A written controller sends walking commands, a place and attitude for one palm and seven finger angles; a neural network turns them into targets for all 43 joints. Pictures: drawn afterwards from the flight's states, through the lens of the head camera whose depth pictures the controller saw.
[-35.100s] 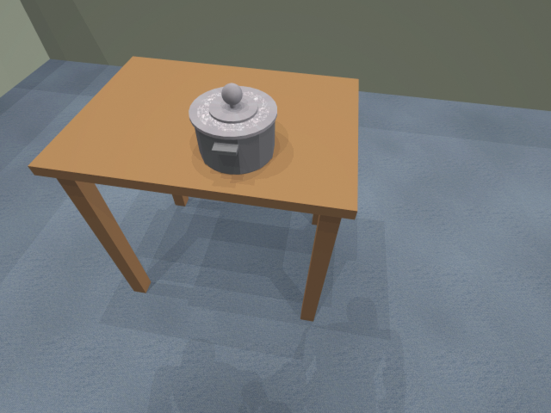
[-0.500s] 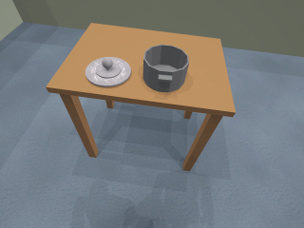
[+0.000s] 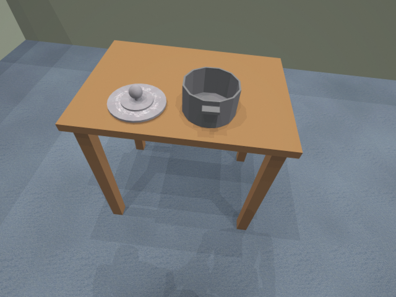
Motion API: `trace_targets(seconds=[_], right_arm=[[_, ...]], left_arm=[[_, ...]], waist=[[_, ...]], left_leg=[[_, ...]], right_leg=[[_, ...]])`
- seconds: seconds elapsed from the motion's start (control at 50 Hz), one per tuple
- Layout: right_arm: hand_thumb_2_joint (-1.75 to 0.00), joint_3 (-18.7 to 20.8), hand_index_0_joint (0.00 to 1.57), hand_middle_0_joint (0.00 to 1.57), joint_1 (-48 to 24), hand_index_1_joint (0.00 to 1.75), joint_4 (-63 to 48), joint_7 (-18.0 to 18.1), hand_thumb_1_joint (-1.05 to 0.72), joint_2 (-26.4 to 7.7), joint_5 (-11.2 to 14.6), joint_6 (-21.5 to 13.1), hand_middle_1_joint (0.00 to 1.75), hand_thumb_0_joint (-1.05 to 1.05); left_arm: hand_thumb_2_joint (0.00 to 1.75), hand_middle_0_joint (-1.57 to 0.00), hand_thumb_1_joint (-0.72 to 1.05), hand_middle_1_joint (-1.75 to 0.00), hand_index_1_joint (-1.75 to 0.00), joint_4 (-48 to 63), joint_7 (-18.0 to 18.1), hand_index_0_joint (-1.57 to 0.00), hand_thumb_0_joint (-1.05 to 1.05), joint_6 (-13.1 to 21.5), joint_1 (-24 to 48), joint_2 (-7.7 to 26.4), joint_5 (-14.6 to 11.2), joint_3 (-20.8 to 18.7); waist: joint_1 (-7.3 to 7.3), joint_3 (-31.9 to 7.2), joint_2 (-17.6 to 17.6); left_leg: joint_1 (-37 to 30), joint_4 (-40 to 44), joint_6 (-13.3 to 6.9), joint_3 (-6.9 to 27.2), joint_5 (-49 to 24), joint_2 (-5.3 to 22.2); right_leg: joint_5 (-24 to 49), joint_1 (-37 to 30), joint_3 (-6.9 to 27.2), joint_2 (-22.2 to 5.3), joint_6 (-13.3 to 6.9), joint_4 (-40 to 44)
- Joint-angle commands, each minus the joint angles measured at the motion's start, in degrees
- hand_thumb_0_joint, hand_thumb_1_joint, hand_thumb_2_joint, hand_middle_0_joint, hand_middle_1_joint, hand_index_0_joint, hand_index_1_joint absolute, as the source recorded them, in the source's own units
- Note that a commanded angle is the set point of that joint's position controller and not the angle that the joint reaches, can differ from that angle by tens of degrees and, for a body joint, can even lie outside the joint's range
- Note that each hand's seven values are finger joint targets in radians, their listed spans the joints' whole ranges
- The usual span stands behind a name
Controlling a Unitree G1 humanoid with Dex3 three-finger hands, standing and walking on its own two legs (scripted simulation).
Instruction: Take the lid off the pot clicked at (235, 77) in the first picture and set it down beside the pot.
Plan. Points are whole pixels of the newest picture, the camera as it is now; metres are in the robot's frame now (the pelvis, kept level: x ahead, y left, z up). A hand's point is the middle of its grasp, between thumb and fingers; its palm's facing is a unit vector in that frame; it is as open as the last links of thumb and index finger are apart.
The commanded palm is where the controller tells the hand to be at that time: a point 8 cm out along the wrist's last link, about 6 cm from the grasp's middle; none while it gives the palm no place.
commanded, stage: let the arm hang, fingers relaxed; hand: left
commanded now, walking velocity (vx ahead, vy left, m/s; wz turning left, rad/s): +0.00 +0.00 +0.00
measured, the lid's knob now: (135, 91) +0.70 +0.24 -0.02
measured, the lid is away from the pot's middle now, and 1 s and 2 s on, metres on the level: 0.25 0.25 0.25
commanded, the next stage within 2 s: look to check the result in 0.30 s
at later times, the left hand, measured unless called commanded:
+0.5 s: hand out of the picture +0.01 +0.17 -0.18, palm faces +0.03 -0.99 -0.16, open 7.3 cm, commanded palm none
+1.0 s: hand out of the picture +0.02 +0.17 -0.18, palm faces +0.03 -0.98 -0.17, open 7.3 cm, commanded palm none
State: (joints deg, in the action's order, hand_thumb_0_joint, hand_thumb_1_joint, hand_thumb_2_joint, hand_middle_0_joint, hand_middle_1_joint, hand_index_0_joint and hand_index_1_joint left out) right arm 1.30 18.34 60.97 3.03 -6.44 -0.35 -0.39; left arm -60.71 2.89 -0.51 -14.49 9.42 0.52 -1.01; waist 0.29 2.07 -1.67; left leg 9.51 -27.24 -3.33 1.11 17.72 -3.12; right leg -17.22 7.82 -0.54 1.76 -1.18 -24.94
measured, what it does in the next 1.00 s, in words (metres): stands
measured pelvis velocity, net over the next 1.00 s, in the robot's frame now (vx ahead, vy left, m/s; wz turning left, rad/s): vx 0.01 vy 0.01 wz -0.02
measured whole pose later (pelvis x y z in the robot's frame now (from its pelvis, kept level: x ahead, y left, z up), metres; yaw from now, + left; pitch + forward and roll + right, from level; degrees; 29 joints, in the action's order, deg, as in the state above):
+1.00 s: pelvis +0.01 +0.01 +0.00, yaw -1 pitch +0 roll -1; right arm 1.4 18.6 62.9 3.6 -5.4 0.0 -0.9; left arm -62.5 3.3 -0.4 -15.9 8.3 0.5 -1.3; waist 0.3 2.3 -1.7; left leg 7.5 -26.0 -4.1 -0.2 18.4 -3.6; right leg -18.1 6.7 0.8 1.3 -0.5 -24.8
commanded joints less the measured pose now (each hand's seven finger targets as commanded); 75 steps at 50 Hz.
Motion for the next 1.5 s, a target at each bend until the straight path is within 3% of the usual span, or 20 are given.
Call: trace_targets(seconds=[0.0,0.08,0.16,0.62,0.96,1.04,1.22,1.36,1.48], right_arm=[[-0.90,1.38,0.20,0.20,4.74,0.30,-1.67,0.27,-0.90,-5.34,0.14,-0.78,0.30,0.00],[-0.90,1.39,0.20,0.20,4.98,0.30,-1.26,0.33,-0.90,-5.02,0.28,-0.79,0.30,0.00],[-0.90,1.37,0.20,0.20,4.87,0.30,-1.05,0.41,-0.90,-5.26,0.12,-0.81,0.30,0.00],[-0.90,1.42,0.20,0.20,5.30,0.30,0.12,0.59,-0.90,-4.57,0.26,-0.93,0.30,0.00],[-0.90,1.36,0.20,0.20,5.95,0.30,0.72,0.80,-0.90,-4.52,0.35,-1.12,0.30,0.00],[-0.90,1.36,0.20,0.20,5.72,0.30,0.77,0.70,-0.90,-4.26,0.29,-0.97,0.30,0.00],[-0.90,1.27,0.20,0.20,5.66,0.30,1.08,0.69,-0.90,-4.02,0.31,-1.05,0.30,0.00],[-0.90,1.28,0.20,0.20,6.11,0.30,1.23,0.77,-0.90,-3.92,0.35,-1.16,0.30,0.00],[-0.90,1.22,0.20,0.20,6.19,0.30,1.50,0.78,-0.90,-3.66,0.44,-1.07,0.30,0.00]], left_arm=[[0.90,-0.20,0.90,-0.30,-0.30,1.69,-0.01,-0.20,0.00,0.63,-3.92,3.99,-0.24,-0.53],[0.90,-0.20,0.90,-0.30,-0.30,1.34,0.07,-0.20,0.00,0.74,-4.17,3.90,-0.23,-0.51],[0.90,-0.20,0.90,-0.30,-0.30,0.79,0.04,-0.20,0.00,0.63,-4.80,3.18,-0.26,-0.48],[0.90,-0.20,0.90,-0.30,-0.30,-0.15,0.23,-0.20,0.00,0.68,-5.83,2.35,-0.27,-0.50],[0.90,-0.20,0.90,-0.30,-0.30,-0.42,0.34,-0.20,0.00,0.68,-5.83,2.22,-0.31,-0.70],[0.90,-0.20,0.90,-0.30,-0.30,-0.52,0.31,-0.20,0.00,0.72,-5.97,2.13,-0.31,-0.67],[0.90,-0.20,0.90,-0.30,-0.30,-0.85,0.21,-0.20,0.00,0.64,-6.07,1.89,-0.22,-0.62],[0.90,-0.20,0.90,-0.30,-0.30,-1.17,0.33,-0.20,0.00,0.88,-6.22,1.74,-0.28,-0.70],[0.90,-0.20,0.90,-0.30,-0.30,-1.28,0.34,-0.20,0.00,0.80,-6.32,1.75,-0.23,-0.65]], waist=[[-0.04,0.53,2.46],[0.11,0.38,1.28],[0.09,0.75,2.95],[0.04,1.69,1.87],[0.05,1.05,2.05],[0.07,2.28,1.93],[-0.02,2.92,2.43],[0.21,1.17,1.84],[0.19,2.49,2.17]], left_leg=[[1.31,3.54,-0.89,5.95,-19.53,8.21],[0.78,3.19,-0.81,5.76,-20.37,8.25],[0.10,3.97,-1.05,6.12,-20.15,8.54],[-0.66,4.20,-1.01,5.48,-20.89,8.64],[-2.37,4.14,-1.06,5.41,-25.61,8.93],[-1.44,4.57,-0.84,5.10,-21.55,8.57],[-1.14,5.60,-1.11,5.55,-20.08,8.88],[-2.34,4.81,-0.95,5.20,-22.40,8.73],[-1.79,5.21,-0.97,5.22,-21.32,8.84]], right_leg=[[16.12,-0.45,4.43,-6.37,-2.08,2.36],[16.86,-0.48,4.21,-6.25,-1.98,2.38],[15.08,0.24,3.98,-5.97,-1.91,2.37],[15.80,0.75,4.24,-5.93,-1.73,2.26],[16.92,0.47,3.85,-5.83,-1.48,1.68],[16.07,0.98,4.58,-5.97,-1.67,2.39],[13.83,1.67,4.36,-5.48,-1.48,2.44],[15.88,0.87,4.57,-5.71,-1.57,2.28],[14.79,1.57,4.52,-5.51,-1.52,2.35]])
